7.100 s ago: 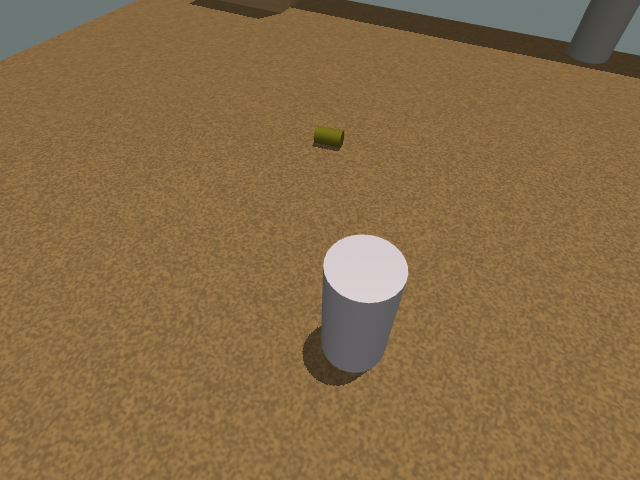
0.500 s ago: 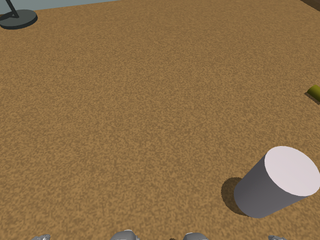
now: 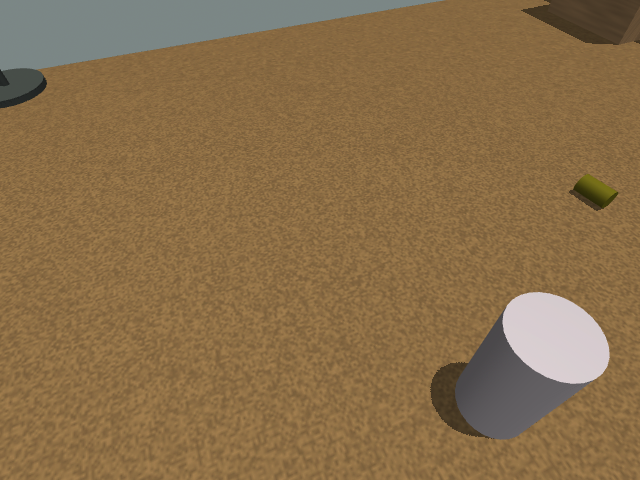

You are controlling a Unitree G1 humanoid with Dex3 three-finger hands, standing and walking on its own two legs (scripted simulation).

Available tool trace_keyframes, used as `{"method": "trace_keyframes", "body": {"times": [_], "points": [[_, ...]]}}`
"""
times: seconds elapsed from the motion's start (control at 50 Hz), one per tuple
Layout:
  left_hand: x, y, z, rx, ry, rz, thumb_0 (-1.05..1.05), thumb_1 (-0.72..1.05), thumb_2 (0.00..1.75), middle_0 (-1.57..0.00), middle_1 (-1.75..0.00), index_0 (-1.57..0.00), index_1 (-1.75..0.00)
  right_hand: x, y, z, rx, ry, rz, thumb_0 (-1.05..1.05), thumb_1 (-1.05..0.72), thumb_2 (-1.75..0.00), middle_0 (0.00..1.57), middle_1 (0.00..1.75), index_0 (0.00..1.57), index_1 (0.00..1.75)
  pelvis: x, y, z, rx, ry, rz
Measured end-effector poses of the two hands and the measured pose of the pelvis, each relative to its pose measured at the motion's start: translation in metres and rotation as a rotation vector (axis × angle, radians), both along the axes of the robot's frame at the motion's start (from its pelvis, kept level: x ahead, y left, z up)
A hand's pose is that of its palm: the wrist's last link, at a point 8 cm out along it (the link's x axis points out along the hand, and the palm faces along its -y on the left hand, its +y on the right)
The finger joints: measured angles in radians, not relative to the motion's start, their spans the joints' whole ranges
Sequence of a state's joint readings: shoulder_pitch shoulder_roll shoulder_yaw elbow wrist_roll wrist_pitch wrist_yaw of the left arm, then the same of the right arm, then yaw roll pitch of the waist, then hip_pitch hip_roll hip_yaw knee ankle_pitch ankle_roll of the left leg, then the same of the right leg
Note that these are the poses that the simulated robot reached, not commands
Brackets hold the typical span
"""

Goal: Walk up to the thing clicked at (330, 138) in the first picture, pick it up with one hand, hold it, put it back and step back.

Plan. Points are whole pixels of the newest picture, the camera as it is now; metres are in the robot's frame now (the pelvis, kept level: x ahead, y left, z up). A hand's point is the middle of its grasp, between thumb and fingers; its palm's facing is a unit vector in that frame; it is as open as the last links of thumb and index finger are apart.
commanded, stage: walk up
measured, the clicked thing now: (595, 190) +1.34 -1.21 -0.72
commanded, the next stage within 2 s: stand in 0.34 s
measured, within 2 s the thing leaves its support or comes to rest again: neither
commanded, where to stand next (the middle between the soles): +0.08 +0.02 m, yaw +3 degrees
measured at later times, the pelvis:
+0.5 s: pelvis +0.02 +0.01 +0.02, yaw +0 degrees
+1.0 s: pelvis +0.02 +0.02 +0.02, yaw +0 degrees
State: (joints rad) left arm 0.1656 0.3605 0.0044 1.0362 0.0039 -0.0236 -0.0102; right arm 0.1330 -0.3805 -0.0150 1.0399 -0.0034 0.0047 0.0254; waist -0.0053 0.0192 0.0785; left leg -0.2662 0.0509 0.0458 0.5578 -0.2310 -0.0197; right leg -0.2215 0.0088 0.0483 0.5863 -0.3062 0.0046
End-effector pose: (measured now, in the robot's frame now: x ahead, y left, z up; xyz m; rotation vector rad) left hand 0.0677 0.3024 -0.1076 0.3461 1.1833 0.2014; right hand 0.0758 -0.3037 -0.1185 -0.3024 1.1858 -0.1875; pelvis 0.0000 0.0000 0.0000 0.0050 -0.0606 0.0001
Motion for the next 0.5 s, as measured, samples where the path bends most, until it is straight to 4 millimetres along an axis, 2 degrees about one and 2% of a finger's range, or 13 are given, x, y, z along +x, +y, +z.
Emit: {"method": "trace_keyframes", "body": {"times": [0.14, 0.24, 0.5], "points": [[0.025, 0.0, 0.004, -0.026, -0.033, -0.014, 0.0, 0.91, 0.9, -0.2, -0.3, -0.2, -0.3, -0.009, 0.01, 0.006, 0.008, 0.038, -0.009, 0.0, -0.91, -0.9, 0.2, 0.3, 0.2, 0.3, 0.003, 0.005, 0.008, -0.005, 0.009, -0.008], [0.036, 0.002, 0.006, -0.034, -0.032, -0.017, 0.0, 0.91, 0.9, -0.2, -0.3, -0.2, -0.3, -0.008, 0.013, 0.011, 0.001, 0.045, -0.021, 0.0, -0.91, -0.9, 0.2, 0.3, 0.2, 0.3, 0.006, 0.008, 0.012, -0.006, 0.014, -0.011], [0.033, 0.007, 0.004, -0.036, 0.024, -0.004, 0.0, 0.91, 0.9, -0.2, -0.3, -0.2, -0.3, 0.011, 0.016, 0.018, -0.011, 0.033, -0.024, 0.0, -0.91, -0.9, 0.2, 0.3, 0.2, 0.3, 0.015, 0.012, 0.016, -0.006, 0.028, -0.006]]}}
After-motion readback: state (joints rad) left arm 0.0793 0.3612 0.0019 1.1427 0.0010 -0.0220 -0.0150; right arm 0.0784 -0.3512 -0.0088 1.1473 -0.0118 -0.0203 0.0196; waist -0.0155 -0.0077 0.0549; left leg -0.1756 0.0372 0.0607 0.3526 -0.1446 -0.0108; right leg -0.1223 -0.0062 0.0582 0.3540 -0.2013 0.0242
